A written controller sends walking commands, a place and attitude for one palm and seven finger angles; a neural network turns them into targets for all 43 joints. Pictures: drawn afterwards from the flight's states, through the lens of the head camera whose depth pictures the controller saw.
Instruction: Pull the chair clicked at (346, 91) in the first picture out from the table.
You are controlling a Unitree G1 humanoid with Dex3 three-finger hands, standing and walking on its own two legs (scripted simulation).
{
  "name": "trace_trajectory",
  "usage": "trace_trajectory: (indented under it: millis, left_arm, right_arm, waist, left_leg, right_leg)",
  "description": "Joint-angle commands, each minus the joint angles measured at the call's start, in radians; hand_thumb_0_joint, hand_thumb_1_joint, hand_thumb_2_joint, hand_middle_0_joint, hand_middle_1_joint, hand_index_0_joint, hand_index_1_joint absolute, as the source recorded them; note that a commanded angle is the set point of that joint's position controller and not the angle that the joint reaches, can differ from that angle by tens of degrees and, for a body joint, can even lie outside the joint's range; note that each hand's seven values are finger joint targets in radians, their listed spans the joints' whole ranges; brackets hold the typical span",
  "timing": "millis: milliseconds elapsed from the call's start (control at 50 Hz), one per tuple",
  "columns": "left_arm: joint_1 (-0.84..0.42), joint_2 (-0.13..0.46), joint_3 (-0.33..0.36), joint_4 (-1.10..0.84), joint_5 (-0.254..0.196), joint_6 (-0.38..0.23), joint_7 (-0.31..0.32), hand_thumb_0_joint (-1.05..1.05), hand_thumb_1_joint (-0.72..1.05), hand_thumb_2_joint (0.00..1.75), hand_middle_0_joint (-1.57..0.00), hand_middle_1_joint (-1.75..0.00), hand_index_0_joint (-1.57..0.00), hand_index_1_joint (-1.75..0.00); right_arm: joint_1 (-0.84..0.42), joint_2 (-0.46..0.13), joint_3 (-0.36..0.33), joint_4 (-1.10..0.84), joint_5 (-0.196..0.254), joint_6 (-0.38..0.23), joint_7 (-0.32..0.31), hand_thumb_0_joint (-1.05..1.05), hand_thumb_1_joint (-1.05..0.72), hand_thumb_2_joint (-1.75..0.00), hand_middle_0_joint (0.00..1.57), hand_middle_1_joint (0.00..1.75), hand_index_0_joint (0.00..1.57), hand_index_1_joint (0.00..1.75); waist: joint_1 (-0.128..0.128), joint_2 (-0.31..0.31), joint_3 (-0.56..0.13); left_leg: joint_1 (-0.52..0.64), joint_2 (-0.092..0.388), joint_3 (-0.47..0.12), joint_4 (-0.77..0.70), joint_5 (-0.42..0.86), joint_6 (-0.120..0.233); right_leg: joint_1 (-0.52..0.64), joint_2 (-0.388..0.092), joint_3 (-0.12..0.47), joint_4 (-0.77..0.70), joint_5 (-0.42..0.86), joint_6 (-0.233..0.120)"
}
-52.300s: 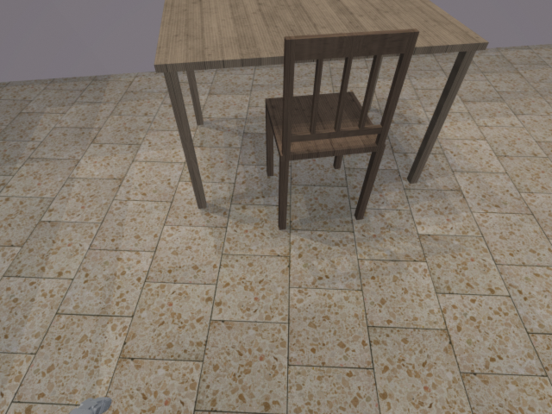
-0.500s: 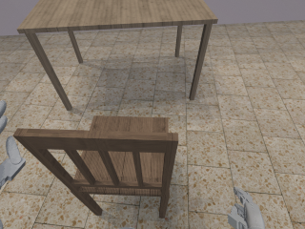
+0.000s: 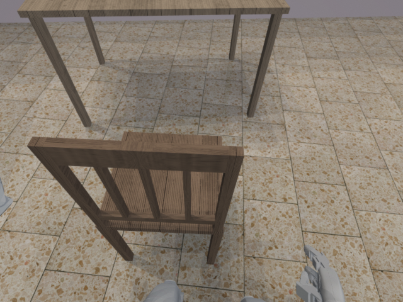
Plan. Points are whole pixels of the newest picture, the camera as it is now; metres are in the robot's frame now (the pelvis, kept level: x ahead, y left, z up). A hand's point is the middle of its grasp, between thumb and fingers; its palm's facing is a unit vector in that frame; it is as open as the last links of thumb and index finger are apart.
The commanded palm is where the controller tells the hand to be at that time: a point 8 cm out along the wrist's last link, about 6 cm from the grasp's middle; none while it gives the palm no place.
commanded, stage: step back with the hand held close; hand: left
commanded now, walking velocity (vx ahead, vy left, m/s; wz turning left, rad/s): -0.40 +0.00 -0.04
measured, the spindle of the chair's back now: (151, 194) +0.36 +0.15 -0.08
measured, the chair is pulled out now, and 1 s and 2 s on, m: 0.71 0.71 0.71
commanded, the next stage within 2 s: stop stepping back and stand still in 0.32 s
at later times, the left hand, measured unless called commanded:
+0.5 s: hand out of the picture +0.14 +0.25 +0.19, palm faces +0.33 -0.78 -0.52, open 7.4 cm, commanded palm +0.07 +0.29 +0.20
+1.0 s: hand out of the picture +0.07 +0.26 +0.19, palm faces +0.41 -0.76 -0.50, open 7.4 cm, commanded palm +0.01 +0.29 +0.20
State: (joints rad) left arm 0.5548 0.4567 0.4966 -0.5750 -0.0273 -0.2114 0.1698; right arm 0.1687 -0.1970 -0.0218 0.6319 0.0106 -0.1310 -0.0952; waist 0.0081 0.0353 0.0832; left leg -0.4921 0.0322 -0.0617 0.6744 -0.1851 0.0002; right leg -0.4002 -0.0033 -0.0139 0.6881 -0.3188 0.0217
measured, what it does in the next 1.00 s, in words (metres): walks backwards: right foot, then left foot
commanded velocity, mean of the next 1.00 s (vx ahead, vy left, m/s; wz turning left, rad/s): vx -0.08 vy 0.01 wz -0.02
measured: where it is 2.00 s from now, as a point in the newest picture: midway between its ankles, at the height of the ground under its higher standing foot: outside the picture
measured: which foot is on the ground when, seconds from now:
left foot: down 0.00-0.16, up 0.18-0.32, down 0.34-1.00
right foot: up 0.00-0.08, down 0.10-0.34, up 0.36-0.56, down 0.58-1.00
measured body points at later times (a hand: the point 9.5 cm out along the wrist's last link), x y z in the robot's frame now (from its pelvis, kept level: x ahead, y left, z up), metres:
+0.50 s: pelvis -0.08 +0.00 +0.02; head -0.02 +0.02 +0.46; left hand +0.11 +0.29 +0.22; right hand +0.10 -0.24 -0.06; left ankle -0.02 +0.11 -0.72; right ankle -0.08 -0.14 -0.68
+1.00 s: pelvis -0.14 -0.01 +0.02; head -0.15 +0.01 +0.47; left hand +0.04 +0.29 +0.22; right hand -0.03 -0.27 -0.07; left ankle -0.07 +0.09 -0.72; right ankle -0.12 -0.15 -0.72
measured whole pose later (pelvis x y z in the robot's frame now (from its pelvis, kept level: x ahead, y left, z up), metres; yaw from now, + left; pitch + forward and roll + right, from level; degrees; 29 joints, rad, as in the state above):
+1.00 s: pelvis -0.14 -0.01 +0.02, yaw -1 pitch -2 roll -2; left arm 0.56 0.44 0.46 -0.47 0.00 -0.24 0.16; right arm 0.31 -0.21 -0.03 0.66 0.02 -0.17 -0.07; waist -0.04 0.01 0.02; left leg -0.31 0.00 -0.04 0.54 -0.19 0.03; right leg -0.19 -0.01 -0.04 0.45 -0.20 0.02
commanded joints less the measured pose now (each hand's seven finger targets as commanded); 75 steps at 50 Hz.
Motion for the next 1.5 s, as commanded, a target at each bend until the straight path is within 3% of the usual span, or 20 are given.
trace_trajectory:
  millis: [0,100,140,180,240,280,320,340,420,520,580,660,740,820,960,1240,1260,1300,1380,1480]
  left_arm:
    - [0.008,0.151,0.127,-0.199,-0.015,-0.085,0.006,0.0,0.9,0.9,-0.2,-0.3,-0.2,-0.3]
    - [-0.014,0.141,0.097,-0.199,-0.018,-0.118,-0.022,0.0,0.9,0.9,-0.2,-0.3,-0.2,-0.3]
    - [-0.008,0.18,0.105,-0.193,-0.025,-0.122,-0.023,0.0,0.9,0.9,-0.2,-0.3,-0.2,-0.3]
    - [-0.001,0.204,0.147,-0.142,-0.017,-0.092,0.006,0.0,0.9,0.9,-0.2,-0.3,-0.2,-0.3]
    - [0.007,0.185,0.151,-0.122,-0.006,-0.087,0.022,0.0,0.9,0.9,-0.2,-0.3,-0.2,-0.3]
    - [0.027,0.194,0.151,-0.136,-0.004,-0.1,0.027,0.0,0.9,0.9,-0.2,-0.3,-0.2,-0.3]
    - [0.025,0.182,0.129,-0.232,-0.018,-0.132,0.007,0.0,0.9,0.9,-0.2,-0.3,-0.2,-0.3]
    - [0.074,0.181,0.141,-0.191,-0.023,-0.132,0.0,0.0,0.9,0.9,-0.2,-0.3,-0.2,-0.3]
    - [0.07,0.145,0.108,-0.301,-0.021,-0.111,-0.001,0.0,0.9,0.9,-0.2,-0.3,-0.2,-0.3]
    - [0.095,0.185,0.141,-0.201,-0.032,-0.046,0.003,0.0,0.9,0.9,-0.2,-0.3,-0.2,-0.3]
    - [0.034,0.217,0.151,-0.091,-0.024,-0.043,0.007,0.0,0.9,0.9,-0.2,-0.3,-0.2,-0.3]
    - [0.012,0.161,0.071,-0.025,-0.021,-0.006,0.012,0.0,0.9,0.9,-0.2,-0.3,-0.2,-0.3]
    - [-0.098,0.155,0.042,-0.094,0.003,-0.034,0.018,0.0,0.9,0.9,-0.2,-0.3,-0.2,-0.3]
    - [-0.085,0.17,0.076,-0.15,0.039,-0.06,0.019,0.0,0.9,0.9,-0.2,-0.3,-0.2,-0.3]
    - [0.02,0.132,0.076,-0.038,0.007,-0.083,0.0,0.0,0.9,0.9,-0.2,-0.3,-0.2,-0.3]
    - [-0.116,0.127,0.026,-0.086,0.007,-0.035,0.016,0.0,0.9,0.9,-0.2,-0.3,-0.2,-0.3]
    - [-0.112,-0.102,-0.385,0.696,0.089,0.134,-0.135,0.0,0.9,0.9,-0.2,-0.3,-0.2,-0.3]
    - [-0.101,-0.208,-0.403,0.759,0.062,0.217,-0.161,0.0,0.9,0.9,-0.2,-0.3,-0.2,-0.3]
    - [-0.223,-0.151,-0.426,0.964,0.063,0.22,-0.153,0.0,0.9,0.9,-0.2,-0.3,-0.2,-0.3]
    - [-0.239,-0.109,-0.464,1.243,0.05,0.224,-0.148,0.0,0.9,0.9,-0.2,-0.3,-0.2,-0.3]
  right_arm:
    - [-0.04,-0.14,-0.057,-0.139,-0.002,-0.078,-0.004,0.0,-0.9,-0.9,0.2,0.3,0.2,0.3]
    - [-0.03,-0.142,-0.056,-0.099,-0.014,-0.106,0.019,0.0,-0.9,-0.9,0.2,0.3,0.2,0.3]
    - [-0.024,-0.133,-0.073,-0.116,0.007,-0.098,0.019,0.0,-0.9,-0.9,0.2,0.3,0.2,0.3]
    - [-0.063,-0.109,-0.074,-0.093,-0.012,-0.063,0.025,0.0,-0.9,-0.9,0.2,0.3,0.2,0.3]
    - [-0.111,-0.066,-0.026,-0.126,-0.004,-0.037,0.004,0.0,-0.9,-0.9,0.2,0.3,0.2,0.3]
    - [-0.104,-0.095,-0.046,-0.127,0.005,-0.031,-0.01,0.0,-0.9,-0.9,0.2,0.3,0.2,0.3]
    - [-0.053,-0.132,-0.078,-0.138,0.002,-0.05,0.01,0.0,-0.9,-0.9,0.2,0.3,0.2,0.3]
    - [-0.041,-0.103,-0.078,-0.122,-0.016,-0.066,0.016,0.0,-0.9,-0.9,0.2,0.3,0.2,0.3]
    - [-0.023,-0.132,-0.088,-0.109,-0.012,-0.084,0.046,0.0,-0.9,-0.9,0.2,0.3,0.2,0.3]
    - [-0.014,-0.138,-0.049,-0.16,0.014,-0.048,0.037,0.0,-0.9,-0.9,0.2,0.3,0.2,0.3]
    - [0.004,-0.133,-0.036,-0.144,0.014,-0.043,0.026,0.0,-0.9,-0.9,0.2,0.3,0.2,0.3]
    - [-0.002,-0.136,-0.044,-0.123,0.008,-0.014,0.025,0.0,-0.9,-0.9,0.2,0.3,0.2,0.3]
    - [-0.032,-0.14,-0.041,-0.136,0.006,-0.04,0.014,0.0,-0.9,-0.9,0.2,0.3,0.2,0.3]
    - [-0.039,-0.142,-0.046,-0.159,0.017,-0.071,0.008,0.0,-0.9,-0.9,0.2,0.3,0.2,0.3]
    - [0.02,-0.137,-0.051,-0.106,0.013,-0.092,0.03,0.0,-0.9,-0.9,0.2,0.3,0.2,0.3]
    - [-0.043,-0.12,-0.031,-0.125,0.006,-0.071,0.015,0.0,-0.9,-0.9,0.2,0.3,0.2,0.3]
    - [-0.044,-0.242,-0.065,0.094,-0.017,-0.057,0.104,0.0,-0.9,-0.9,0.2,0.3,0.2,0.3]
    - [0.047,-0.11,-0.029,0.107,-0.022,0.03,0.096,0.0,-0.9,-0.9,0.2,0.3,0.2,0.3]
    - [0.041,-0.123,-0.016,0.1,-0.039,0.091,0.094,0.0,-0.9,-0.9,0.2,0.3,0.2,0.3]
    - [0.052,-0.138,0.004,0.174,-0.033,0.108,0.088,0.0,-0.9,-0.9,0.2,0.3,0.2,0.3]
  waist:
    - [0.002,0.177,-0.161]
    - [0.013,0.111,-0.213]
    - [-0.005,-0.172,-0.207]
    - [-0.001,-0.153,-0.206]
    - [-0.014,-0.166,-0.154]
    - [-0.02,-0.103,-0.184]
    - [-0.005,0.14,-0.254]
    - [-0.005,0.182,-0.273]
    - [0.003,0.194,-0.279]
    - [-0.019,0.188,-0.187]
    - [-0.04,-0.027,-0.166]
    - [-0.047,-0.226,-0.112]
    - [-0.038,-0.125,-0.029]
    - [-0.018,0.306,-0.007]
    - [-0.021,0.052,-0.124]
    - [-0.019,0.042,-0.083]
    - [-0.05,0.002,-0.028]
    - [-0.019,-0.04,-0.139]
    - [-0.011,-0.225,-0.09]
    - [0.002,0.004,-0.06]
  left_leg:
    - [-0.048,0.24,-0.234,-0.343,-0.18,0.144]
    - [0.116,0.154,-0.127,-0.146,0.011,0.069]
    - [0.178,-0.031,0.023,0.178,-0.2,-0.019]
    - [0.125,-0.052,-0.012,0.447,-0.264,-0.033]
    - [0.052,-0.008,-0.019,0.05,-0.254,-0.017]
    - [0.18,0.017,0.033,-0.293,0.12,0.001]
    - [0.425,0.286,-0.144,-0.304,0.811,0.104]
    - [0.432,0.344,-0.207,-0.276,0.887,0.152]
    - [0.406,0.288,-0.106,-0.211,0.739,0.132]
    - [0.162,0.189,-0.082,-0.256,-0.117,0.071]
    - [0.095,0.055,0.02,-0.138,-0.402,0.015]
    - [0.23,-0.032,0.054,0.179,-0.237,0.007]
    - [0.201,0.007,-0.005,-0.202,-0.252,0.044]
    - [-0.136,0.156,-0.25,-0.58,-0.674,0.107]
    - [0.087,0.069,-0.096,-0.357,-0.356,0.051]
    - [0.183,0.065,-0.074,-0.359,-0.267,0.045]
    - [0.115,0.063,-0.091,-0.187,0.026,0.042]
    - [0.172,0.076,-0.064,-0.201,0.062,0.047]
    - [0.155,0.027,-0.076,-0.174,0.077,0.052]
    - [0.173,0.037,-0.1,-0.262,0.082,0.056]
  right_leg:
    - [0.189,0.002,0.015,0.029,-0.092,-0.018]
    - [0.213,-0.032,0.014,-0.281,0.138,-0.054]
    - [0.001,-0.249,0.257,-0.388,0.173,-0.178]
    - [-0.047,-0.402,0.341,-0.418,0.323,-0.287]
    - [0.173,-0.261,0.118,-0.229,0.633,-0.163]
    - [0.219,-0.178,0.069,-0.079,0.671,-0.082]
    - [-0.001,-0.051,0.028,0.145,0.008,-0.025]
    - [-0.057,-0.016,0.054,0.267,-0.214,-0.015]
    - [-0.013,-0.03,0.057,0.176,-0.129,-0.022]
    - [0.231,-0.036,-0.04,-0.27,0.014,-0.003]
    - [0.244,-0.116,0.025,-0.36,-0.017,-0.056]
    - [-0.085,-0.259,0.2,-0.478,-0.301,-0.141]
    - [0.019,-0.189,0.113,-0.382,-0.235,-0.088]
    - [0.321,-0.013,-0.029,-0.07,-0.104,-0.014]
    - [0.302,-0.038,0.021,-0.323,-0.008,-0.04]
    - [0.219,-0.058,0.085,-0.394,-0.011,-0.043]
    - [0.071,-0.079,0.011,-0.185,0.156,-0.054]
    - [0.093,-0.084,0.018,-0.223,0.075,-0.043]
    - [0.127,-0.108,0.053,-0.239,0.11,-0.084]
    - [0.175,-0.076,0.048,-0.246,0.089,-0.066]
